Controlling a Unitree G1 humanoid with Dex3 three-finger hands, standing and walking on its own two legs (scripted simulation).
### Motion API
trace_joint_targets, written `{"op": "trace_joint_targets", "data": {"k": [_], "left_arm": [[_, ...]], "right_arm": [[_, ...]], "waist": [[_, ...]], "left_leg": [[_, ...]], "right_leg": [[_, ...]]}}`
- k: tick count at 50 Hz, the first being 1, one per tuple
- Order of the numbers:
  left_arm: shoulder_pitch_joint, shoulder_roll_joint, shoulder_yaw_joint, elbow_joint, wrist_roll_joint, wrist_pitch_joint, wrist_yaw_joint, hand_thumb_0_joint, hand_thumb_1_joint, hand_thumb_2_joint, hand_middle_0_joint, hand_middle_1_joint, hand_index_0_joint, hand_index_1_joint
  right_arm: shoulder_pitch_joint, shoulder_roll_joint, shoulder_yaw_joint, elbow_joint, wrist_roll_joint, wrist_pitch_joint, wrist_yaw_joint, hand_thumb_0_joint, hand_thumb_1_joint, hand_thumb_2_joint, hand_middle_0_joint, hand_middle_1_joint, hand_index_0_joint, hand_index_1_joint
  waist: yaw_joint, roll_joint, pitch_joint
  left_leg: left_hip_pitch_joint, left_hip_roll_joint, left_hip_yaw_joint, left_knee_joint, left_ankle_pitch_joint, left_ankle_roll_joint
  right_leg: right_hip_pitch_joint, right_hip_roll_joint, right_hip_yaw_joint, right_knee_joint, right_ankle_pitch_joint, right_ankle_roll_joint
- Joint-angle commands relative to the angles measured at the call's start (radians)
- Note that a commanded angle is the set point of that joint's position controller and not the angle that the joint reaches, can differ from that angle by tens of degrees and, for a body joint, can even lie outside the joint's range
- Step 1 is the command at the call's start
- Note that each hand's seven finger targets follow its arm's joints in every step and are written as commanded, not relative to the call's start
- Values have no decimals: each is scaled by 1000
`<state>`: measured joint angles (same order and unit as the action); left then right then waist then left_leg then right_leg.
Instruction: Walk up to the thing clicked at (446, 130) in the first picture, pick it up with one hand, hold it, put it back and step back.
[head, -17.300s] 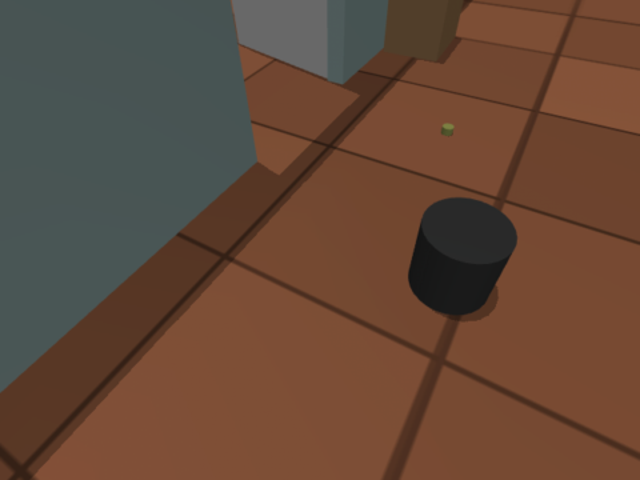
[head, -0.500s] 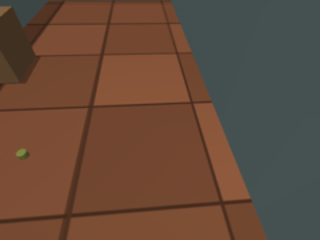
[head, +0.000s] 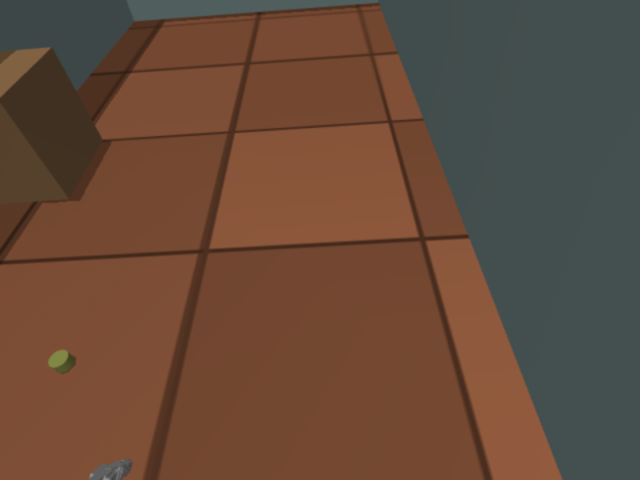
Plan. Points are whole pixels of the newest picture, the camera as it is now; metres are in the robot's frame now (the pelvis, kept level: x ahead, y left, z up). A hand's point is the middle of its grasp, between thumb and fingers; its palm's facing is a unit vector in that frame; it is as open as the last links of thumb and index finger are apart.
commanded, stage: walk up
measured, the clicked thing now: (61, 361) +0.65 +0.94 -0.73
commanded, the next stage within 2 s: none
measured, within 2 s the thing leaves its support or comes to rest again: neither
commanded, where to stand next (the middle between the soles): +0.79 +0.03 m, yaw +2 degrees
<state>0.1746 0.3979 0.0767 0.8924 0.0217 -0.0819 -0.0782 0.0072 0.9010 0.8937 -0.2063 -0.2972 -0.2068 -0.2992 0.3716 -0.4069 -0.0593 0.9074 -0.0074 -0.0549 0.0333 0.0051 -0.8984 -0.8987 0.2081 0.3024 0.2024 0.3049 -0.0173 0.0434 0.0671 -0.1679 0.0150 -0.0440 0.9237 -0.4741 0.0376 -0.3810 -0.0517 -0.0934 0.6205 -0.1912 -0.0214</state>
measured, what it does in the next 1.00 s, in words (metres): walks ahead: left foot, then right foot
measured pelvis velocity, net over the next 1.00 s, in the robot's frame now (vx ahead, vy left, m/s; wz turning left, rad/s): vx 0.43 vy -0.02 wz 0.02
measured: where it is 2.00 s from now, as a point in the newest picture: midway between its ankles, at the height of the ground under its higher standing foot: (335, 325)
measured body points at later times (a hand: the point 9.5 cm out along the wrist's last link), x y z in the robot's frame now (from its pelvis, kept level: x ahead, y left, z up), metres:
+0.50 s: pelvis +0.23 +0.03 +0.01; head +0.25 +0.07 +0.46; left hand +0.23 +0.36 -0.13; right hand +0.36 -0.28 -0.07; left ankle +0.29 +0.14 -0.72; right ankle +0.19 -0.12 -0.65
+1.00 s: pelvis +0.43 -0.02 +0.01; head +0.45 -0.04 +0.46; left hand +0.51 +0.30 -0.07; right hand +0.49 -0.34 -0.12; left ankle +0.43 +0.13 -0.66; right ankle +0.48 -0.13 -0.72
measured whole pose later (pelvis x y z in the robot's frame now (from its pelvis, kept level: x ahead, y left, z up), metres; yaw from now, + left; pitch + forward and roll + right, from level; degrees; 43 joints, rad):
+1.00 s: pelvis +0.43 -0.02 +0.01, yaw +1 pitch -3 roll +0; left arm 0.26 0.38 0.04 0.84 0.01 -0.09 -0.06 0.00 0.90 0.89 -0.21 -0.30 -0.21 -0.30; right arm 0.31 -0.43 -0.05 0.89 0.00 -0.04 0.04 0.01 -0.90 -0.90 0.21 0.30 0.20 0.30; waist 0.00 0.06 0.08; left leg -0.44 0.06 0.01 1.04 -0.36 0.03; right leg -0.28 -0.04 -0.07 0.54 -0.22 -0.03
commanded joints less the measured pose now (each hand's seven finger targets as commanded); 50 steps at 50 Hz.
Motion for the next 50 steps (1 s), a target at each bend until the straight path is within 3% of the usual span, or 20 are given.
{"op": "trace_joint_targets", "data": {"k": [1,5,9,12,15,17,18,19,20,24,26,31,37,39,40,41,42,44,47,50], "left_arm": [[115,296,76,-62,-24,-18,37,0,900,900,-200,-300,-200,-300],[84,259,58,-92,-16,-32,36,0,900,900,-200,-300,-200,-300],[95,276,67,-118,-8,-37,31,0,900,900,-200,-300,-200,-300],[138,280,63,-109,-6,-28,27,0,900,900,-200,-300,-200,-300],[108,297,58,-121,-7,-18,28,0,900,900,-200,-300,-200,-300],[134,239,30,-127,-4,-12,34,0,900,900,-200,-300,-200,-300],[195,167,7,-130,-15,-7,39,0,900,900,-200,-300,-200,-300],[218,186,14,-125,-25,0,43,0,900,900,-200,-300,-200,-300],[187,280,26,-101,-15,7,54,0,900,900,-200,-300,-200,-300],[263,252,26,-29,-24,16,37,0,900,900,-200,-300,-200,-300],[256,228,25,-30,-16,20,26,0,900,900,-200,-300,-200,-300],[120,212,27,-73,-2,26,2,0,900,900,-200,-300,-200,-300],[66,200,39,-75,-5,9,-7,0,900,900,-200,-300,-200,-300],[152,213,49,-49,-4,1,4,0,900,900,-200,-300,-200,-300],[227,245,62,-31,-2,-11,16,0,900,900,-200,-300,-200,-300],[313,330,91,-26,3,-21,32,0,900,900,-200,-300,-200,-300],[317,401,97,-43,-10,-21,37,0,900,900,-200,-300,-200,-300],[226,351,81,-71,-32,-13,43,0,900,900,-200,-300,-200,-300],[130,281,53,-92,-29,-13,50,0,900,900,-200,-300,-200,-300],[123,283,54,-117,-16,-18,45,0,900,900,-200,-300,-200,-300]], "right_arm": [[-25,-227,-51,-97,16,-42,-8,0,-900,-900,200,300,200,300],[5,-197,-57,-65,-3,-22,23,0,-900,-900,200,300,200,300],[-114,-176,-56,-106,-11,-20,44,0,-900,-900,200,300,200,300],[-191,-160,-56,-130,-12,-28,50,0,-900,-900,200,300,200,300],[-153,-180,-70,-117,-10,-32,46,0,-900,-900,200,300,200,300],[35,-251,-95,-59,-25,-42,30,0,-900,-900,200,300,200,300],[140,-334,-122,-48,-39,-47,14,0,-900,-900,200,300,200,300],[109,-381,-128,-92,-21,-48,6,0,-900,-900,200,300,200,300],[49,-375,-132,-104,17,-44,5,0,-900,-900,200,300,200,300],[-90,-255,-76,-129,17,-52,-2,0,-900,-900,200,300,200,300],[-70,-258,-75,-133,9,-61,-1,0,-900,-900,200,300,200,300],[-69,-279,-79,-145,6,-63,-1,0,-900,-900,200,300,200,300],[-72,-278,-77,-148,3,-51,2,0,-900,-900,200,300,200,300],[-83,-260,-68,-153,3,-43,-1,0,-900,-900,200,300,200,300],[-43,-214,-50,-151,1,-41,-2,0,-900,-900,200,300,200,300],[-2,-132,-22,-166,3,-42,-2,0,-900,-900,200,300,200,300],[-25,-177,-30,-170,11,-36,-7,0,-900,-900,200,300,200,300],[-56,-239,-46,-126,12,-25,-14,0,-900,-900,200,300,200,300],[10,-219,-48,-75,13,-16,1,0,-900,-900,200,300,200,300],[-2,-205,-51,-75,-4,-8,20,0,-900,-900,200,300,200,300]], "waist": [[71,-136,-38],[33,-183,11],[61,-171,16],[79,-159,-7],[32,-116,-21],[-66,58,-129],[-102,273,-201],[-83,244,-191],[-72,81,-163],[19,84,-26],[15,107,-40],[-7,88,20],[7,56,-8],[63,4,-48],[93,-100,-108],[125,-340,-155],[131,-360,-126],[99,-164,-54],[29,-206,-23],[34,-217,-8]], "left_leg": [[-449,43,-68,264,123,19],[-369,62,-25,59,192,-22],[-362,83,45,-200,273,-41],[-292,61,95,-329,368,-29],[-123,57,120,-363,365,-9],[179,33,91,-391,223,40],[314,209,-193,-494,55,105],[327,410,-654,-689,-112,178],[217,426,-617,-692,-126,220],[-18,276,-155,-683,167,142],[10,263,-96,-683,292,153],[0,274,-56,-720,176,194],[-57,238,12,-600,256,148],[-92,204,54,-433,326,110],[-148,147,107,-223,386,84],[-296,58,163,71,206,33],[-503,-46,120,206,-50,5],[-487,47,-21,281,13,5],[-384,90,-4,138,128,-9],[-349,91,49,-16,171,-36]], "right_leg": [[335,-298,438,-386,-199,-220],[186,-225,204,-410,-54,-199],[201,-220,129,-417,-112,-200],[232,-191,78,-351,5,-167],[145,-225,80,-282,-33,-160],[37,-132,-6,80,126,-117],[-132,-28,-53,398,-35,-65],[-306,103,51,535,-339,-38],[-272,17,171,601,-309,-48],[-167,-62,165,458,-149,-16],[-159,-60,149,401,-110,9],[-192,-89,96,204,-46,24],[28,-22,28,-11,31,-4],[192,19,-2,-69,24,-17],[346,17,29,-122,-45,-36],[448,-190,331,-232,-206,-83],[505,-372,721,-382,-255,-211],[362,-347,579,-341,-135,-257],[197,-214,307,-349,-77,-189],[138,-197,226,-378,-129,-208]]}}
